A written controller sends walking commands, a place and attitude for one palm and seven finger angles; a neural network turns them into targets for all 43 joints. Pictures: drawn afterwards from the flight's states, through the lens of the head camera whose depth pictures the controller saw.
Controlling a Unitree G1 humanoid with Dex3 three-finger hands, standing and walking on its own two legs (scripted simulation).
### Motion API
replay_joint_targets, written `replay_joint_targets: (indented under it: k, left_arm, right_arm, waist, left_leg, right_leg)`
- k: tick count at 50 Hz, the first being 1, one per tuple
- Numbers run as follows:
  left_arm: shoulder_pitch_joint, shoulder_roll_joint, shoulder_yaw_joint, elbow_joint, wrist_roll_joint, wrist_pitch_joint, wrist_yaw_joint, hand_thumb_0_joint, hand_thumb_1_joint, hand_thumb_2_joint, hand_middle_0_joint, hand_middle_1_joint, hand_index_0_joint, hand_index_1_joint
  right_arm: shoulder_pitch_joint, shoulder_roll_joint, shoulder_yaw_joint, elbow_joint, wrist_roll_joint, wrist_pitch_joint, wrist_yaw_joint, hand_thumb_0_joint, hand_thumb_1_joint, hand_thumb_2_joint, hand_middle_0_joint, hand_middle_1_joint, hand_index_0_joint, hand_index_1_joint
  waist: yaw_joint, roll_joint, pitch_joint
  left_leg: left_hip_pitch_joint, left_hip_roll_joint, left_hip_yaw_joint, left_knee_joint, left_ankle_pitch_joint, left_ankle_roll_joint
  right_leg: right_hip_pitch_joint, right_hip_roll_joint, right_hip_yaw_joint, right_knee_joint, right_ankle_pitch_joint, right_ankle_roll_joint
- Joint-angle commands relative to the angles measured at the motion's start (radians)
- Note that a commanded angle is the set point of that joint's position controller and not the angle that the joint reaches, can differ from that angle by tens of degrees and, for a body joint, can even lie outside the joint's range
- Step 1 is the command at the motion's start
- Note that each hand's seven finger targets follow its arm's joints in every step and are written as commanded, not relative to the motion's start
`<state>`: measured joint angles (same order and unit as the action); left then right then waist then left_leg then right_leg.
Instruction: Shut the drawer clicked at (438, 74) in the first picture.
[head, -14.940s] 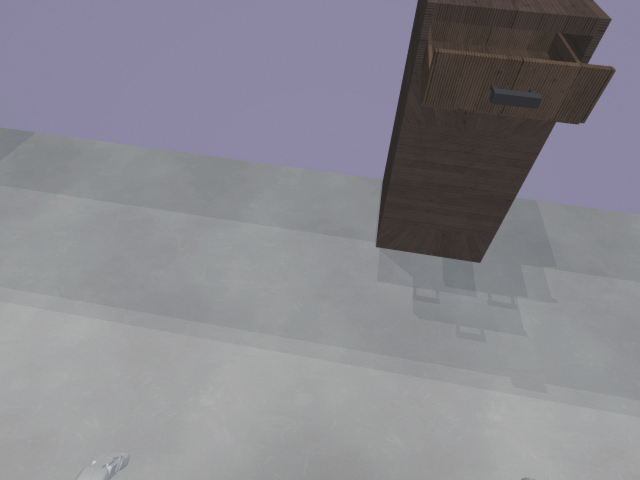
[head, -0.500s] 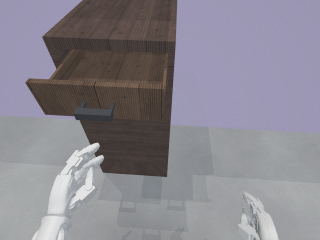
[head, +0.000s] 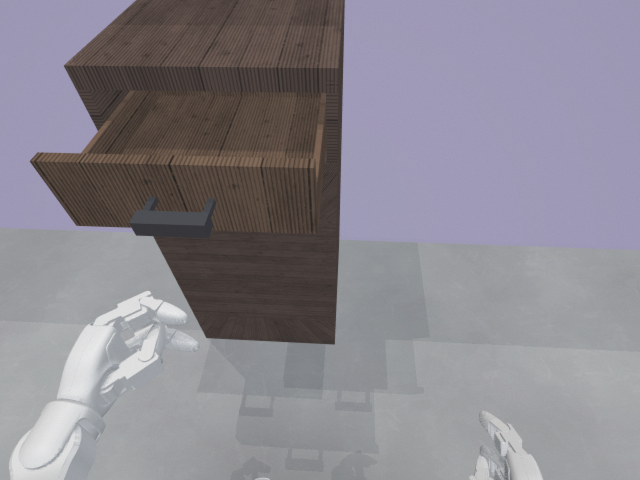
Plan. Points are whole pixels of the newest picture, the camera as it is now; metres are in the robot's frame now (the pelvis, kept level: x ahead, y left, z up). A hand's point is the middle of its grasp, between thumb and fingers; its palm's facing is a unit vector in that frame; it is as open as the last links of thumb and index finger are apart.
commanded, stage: raise the hand and make a fist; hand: left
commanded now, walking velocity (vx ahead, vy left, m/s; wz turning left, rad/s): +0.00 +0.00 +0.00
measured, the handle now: (176, 213) +0.45 +0.22 +0.09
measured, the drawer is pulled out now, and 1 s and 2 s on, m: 0.19 0.19 0.19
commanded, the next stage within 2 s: bring the fist close to the handle in 1.10 s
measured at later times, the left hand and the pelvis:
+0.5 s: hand (113, 323) +0.23 +0.20 +0.17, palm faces -0.05 -1.00 -0.05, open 3.1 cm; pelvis +0.00 +0.04 +0.02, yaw +1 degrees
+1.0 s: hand (133, 294) +0.26 +0.19 +0.17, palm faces -0.01 -1.00 -0.04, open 3.2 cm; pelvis +0.00 +0.01 +0.03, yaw +1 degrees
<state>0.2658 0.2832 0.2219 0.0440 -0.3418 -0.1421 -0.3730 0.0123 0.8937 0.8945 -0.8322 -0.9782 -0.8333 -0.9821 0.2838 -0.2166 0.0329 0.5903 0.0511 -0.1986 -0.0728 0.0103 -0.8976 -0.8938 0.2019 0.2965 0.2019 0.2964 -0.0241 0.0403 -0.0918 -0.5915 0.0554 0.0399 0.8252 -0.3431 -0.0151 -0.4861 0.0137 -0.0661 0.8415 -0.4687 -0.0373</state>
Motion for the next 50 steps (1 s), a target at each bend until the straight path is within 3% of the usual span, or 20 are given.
replay_joint_targets:
  k: [1,6,8,13,17,18,21,23,26,28,32,33,34,37,38,41,44,46,48,50]
  left_arm:
    - [0.088,0.135,0.184,-0.362,-0.041,-0.140,0.097,0.000,0.900,0.900,-1.020,-1.188,-1.020,-1.188]
    - [0.063,0.037,-0.047,-0.409,0.019,-0.147,0.048,0.000,0.900,0.900,-1.120,-1.297,-1.120,-1.297]
    - [0.020,0.038,-0.079,-0.444,0.019,-0.117,0.038,0.000,0.900,0.900,-1.160,-1.340,-1.160,-1.340]
    - [-0.058,0.134,0.019,-0.590,0.056,-0.087,0.130,0.000,0.900,0.900,-1.260,-1.448,-1.260,-1.448]
    - [-0.094,0.046,-0.047,-0.620,0.066,-0.057,0.188,0.000,0.900,0.900,-1.340,-1.535,-1.340,-1.535]
    - [-0.092,0.061,-0.043,-0.599,0.072,-0.034,0.194,0.000,0.900,0.900,-1.360,-1.557,-1.360,-1.557]
    - [-0.113,0.008,-0.120,-0.567,0.087,0.061,0.178,0.000,0.900,0.900,-1.400,-1.600,-1.400,-1.600]
    - [-0.113,0.031,-0.105,-0.499,0.093,0.136,0.168,0.000,0.900,0.900,-1.400,-1.600,-1.400,-1.600]
    - [-0.252,0.027,-0.124,-0.554,0.101,0.223,0.168,0.000,0.900,0.900,-1.400,-1.600,-1.400,-1.600]
    - [-0.337,0.076,-0.076,-0.575,0.102,0.246,0.189,0.000,0.900,0.900,-1.400,-1.600,-1.400,-1.600]
    - [-0.508,0.070,-0.053,-0.597,0.095,0.242,0.225,0.000,0.900,0.900,-1.400,-1.600,-1.400,-1.600]
    - [-0.528,0.107,-0.019,-0.580,0.094,0.238,0.233,0.000,0.900,0.900,-1.400,-1.600,-1.400,-1.600]
    - [-0.548,0.081,-0.042,-0.575,0.094,0.240,0.230,0.000,0.900,0.900,-1.400,-1.600,-1.400,-1.600]
    - [-0.502,0.065,-0.036,-0.418,0.083,0.289,0.208,0.000,0.900,0.900,-1.400,-1.600,-1.400,-1.600]
    - [-0.433,0.075,-0.020,-0.333,0.079,0.314,0.194,0.000,0.900,0.900,-1.400,-1.600,-1.400,-1.600]
    - [-0.426,0.066,-0.035,-0.329,0.073,0.370,0.160,0.000,0.900,0.900,-1.400,-1.600,-1.400,-1.600]
    - [-0.416,0.128,0.035,-0.407,0.066,0.356,0.154,0.000,0.900,0.900,-1.400,-1.600,-1.400,-1.600]
    - [-0.454,0.169,0.086,-0.488,0.060,0.309,0.163,0.000,0.900,0.900,-1.400,-1.600,-1.400,-1.600]
    - [-0.508,0.195,0.101,-0.539,0.059,0.242,0.175,0.000,0.900,0.900,-1.400,-1.600,-1.400,-1.600]
    - [-0.486,0.174,0.095,-0.561,0.059,0.184,0.181,0.000,0.900,0.900,-1.400,-1.600,-1.400,-1.600]
  right_arm:
    - [-0.125,-0.116,-0.066,-0.203,-0.007,-0.072,0.011,0.000,-0.900,-0.900,0.200,0.300,0.200,0.300]
    - [-0.093,-0.144,-0.068,-0.191,-0.003,-0.102,0.026,0.000,-0.900,-0.900,0.200,0.300,0.200,0.300]
    - [-0.091,-0.154,-0.065,-0.189,0.000,-0.119,0.019,0.000,-0.900,-0.900,0.200,0.300,0.200,0.300]
    - [-0.091,-0.154,-0.054,-0.181,-0.010,-0.128,0.009,0.000,-0.900,-0.900,0.200,0.300,0.200,0.300]
    - [-0.112,-0.135,-0.034,-0.190,-0.010,-0.112,0.019,0.000,-0.900,-0.900,0.200,0.300,0.200,0.300]
    - [-0.114,-0.140,-0.030,-0.188,-0.011,-0.104,0.023,0.000,-0.900,-0.900,0.200,0.300,0.200,0.300]
    - [-0.137,-0.134,-0.021,-0.196,-0.004,-0.080,0.023,0.000,-0.900,-0.900,0.200,0.300,0.200,0.300]
    - [-0.142,-0.143,-0.015,-0.190,-0.001,-0.059,0.021,0.000,-0.900,-0.900,0.200,0.300,0.200,0.300]
    - [-0.184,-0.132,-0.003,-0.209,0.004,-0.028,0.012,0.000,-0.900,-0.900,0.200,0.300,0.200,0.300]
    - [-0.201,-0.135,0.004,-0.203,0.001,-0.019,0.005,0.000,-0.900,-0.900,0.200,0.300,0.200,0.300]
    - [-0.228,-0.118,0.016,-0.183,-0.005,-0.019,-0.005,0.000,-0.900,-0.900,0.200,0.300,0.200,0.300]
    - [-0.229,-0.123,0.015,-0.172,-0.004,-0.021,-0.005,0.000,-0.900,-0.900,0.200,0.300,0.200,0.300]
    - [-0.237,-0.116,0.018,-0.170,-0.004,-0.023,-0.005,0.000,-0.900,-0.900,0.200,0.300,0.200,0.300]
    - [-0.240,-0.121,0.017,-0.145,0.000,-0.013,-0.010,0.000,-0.900,-0.900,0.200,0.300,0.200,0.300]
    - [-0.233,-0.130,0.013,-0.137,0.006,-0.006,-0.009,0.000,-0.900,-0.900,0.200,0.300,0.200,0.300]
    - [-0.255,-0.132,0.010,-0.157,0.014,0.017,-0.007,0.000,-0.900,-0.900,0.200,0.300,0.200,0.300]
    - [-0.262,-0.134,0.006,-0.178,0.011,0.015,-0.005,0.000,-0.900,-0.900,0.200,0.300,0.200,0.300]
    - [-0.258,-0.129,0.002,-0.187,0.004,0.005,-0.005,0.000,-0.900,-0.900,0.200,0.300,0.200,0.300]
    - [-0.250,-0.127,0.002,-0.178,-0.002,-0.011,-0.004,0.000,-0.900,-0.900,0.200,0.300,0.200,0.300]
    - [-0.234,-0.120,-0.001,-0.175,-0.003,-0.033,-0.003,0.000,-0.900,-0.900,0.200,0.300,0.200,0.300]
  waist:
    - [0.099,-0.074,-0.185]
    - [0.019,0.013,-0.079]
    - [0.002,-0.009,-0.055]
    - [0.035,0.014,-0.155]
    - [0.042,0.087,-0.130]
    - [0.040,0.038,-0.114]
    - [0.045,0.044,-0.066]
    - [0.048,-0.018,-0.017]
    - [0.055,0.006,-0.013]
    - [0.053,-0.023,-0.023]
    - [0.051,0.013,-0.086]
    - [0.054,-0.006,-0.097]
    - [0.056,0.021,-0.105]
    - [0.064,0.000,-0.050]
    - [0.071,-0.044,-0.021]
    - [0.075,-0.049,0.007]
    - [0.084,-0.063,-0.049]
    - [0.086,-0.031,-0.104]
    - [0.074,-0.007,-0.094]
    - [0.069,0.049,-0.110]
  left_leg:
    - [0.181,-0.055,-0.040,-0.107,0.257,0.039]
    - [0.251,-0.047,-0.042,-0.128,0.234,0.056]
    - [0.264,-0.043,-0.055,-0.141,0.188,0.060]
    - [0.348,-0.033,-0.084,-0.201,0.204,0.052]
    - [0.393,-0.024,-0.098,-0.245,0.217,0.035]
    - [0.381,-0.021,-0.101,-0.253,0.213,0.037]
    - [0.380,-0.021,-0.095,-0.283,0.190,0.034]
    - [0.359,-0.022,-0.095,-0.306,0.163,0.037]
    - [0.386,-0.028,-0.095,-0.338,0.125,0.037]
    - [0.398,-0.029,-0.097,-0.352,0.097,0.040]
    - [0.474,-0.034,-0.098,-0.371,0.111,0.036]
    - [0.478,-0.034,-0.094,-0.371,0.117,0.038]
    - [0.491,-0.037,-0.092,-0.378,0.129,0.037]
    - [0.480,-0.045,-0.076,-0.383,0.136,0.038]
    - [0.451,-0.046,-0.072,-0.384,0.133,0.040]
    - [0.441,-0.056,-0.053,-0.385,0.141,0.045]
    - [0.458,-0.059,-0.039,-0.375,0.191,0.049]
    - [0.492,-0.061,-0.031,-0.366,0.227,0.048]
    - [0.505,-0.059,-0.028,-0.359,0.242,0.048]
    - [0.530,-0.060,-0.023,-0.358,0.257,0.046]
  right_leg:
    - [0.147,-0.037,0.073,-0.175,0.530,0.078]
    - [0.025,-0.002,0.025,-0.200,0.399,0.058]
    - [0.009,0.005,0.023,-0.227,0.311,0.052]
    - [0.063,0.013,-0.016,-0.222,0.271,0.027]
    - [0.084,0.014,-0.035,-0.232,0.276,0.017]
    - [0.096,0.017,-0.035,-0.241,0.278,0.018]
    - [0.109,0.011,-0.034,-0.268,0.276,0.020]
    - [0.126,0.013,-0.030,-0.300,0.264,0.020]
    - [0.139,0.006,-0.026,-0.324,0.234,0.019]
    - [0.154,0.011,-0.022,-0.343,0.202,0.020]
    - [0.174,0.010,-0.021,-0.363,0.199,0.015]
    - [0.189,0.011,-0.015,-0.374,0.201,0.014]
    - [0.199,0.008,-0.015,-0.378,0.208,0.012]
    - [0.205,0.006,-0.008,-0.412,0.226,0.014]
    - [0.211,0.006,-0.003,-0.428,0.225,0.016]
    - [0.221,-0.005,0.013,-0.451,0.242,0.023]
    - [0.256,-0.010,0.027,-0.457,0.289,0.027]
    - [0.272,-0.009,0.029,-0.445,0.330,0.027]
    - [0.256,-0.003,0.032,-0.449,0.336,0.028]
    - [0.264,-0.003,0.031,-0.443,0.359,0.024]
